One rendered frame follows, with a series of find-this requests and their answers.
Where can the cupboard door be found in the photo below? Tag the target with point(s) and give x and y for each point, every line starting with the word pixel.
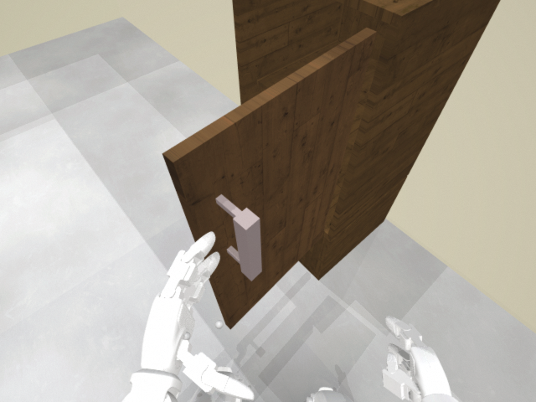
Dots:
pixel 279 155

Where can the robot left thigh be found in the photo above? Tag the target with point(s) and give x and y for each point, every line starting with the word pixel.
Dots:
pixel 202 396

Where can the robot left forearm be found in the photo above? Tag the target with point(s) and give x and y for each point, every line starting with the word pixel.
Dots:
pixel 150 385

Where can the robot right hand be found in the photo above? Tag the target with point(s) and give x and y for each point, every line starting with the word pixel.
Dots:
pixel 421 374

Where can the robot left hand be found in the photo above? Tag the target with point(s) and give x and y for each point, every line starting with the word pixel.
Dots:
pixel 171 316

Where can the handle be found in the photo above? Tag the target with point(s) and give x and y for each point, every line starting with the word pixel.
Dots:
pixel 247 233

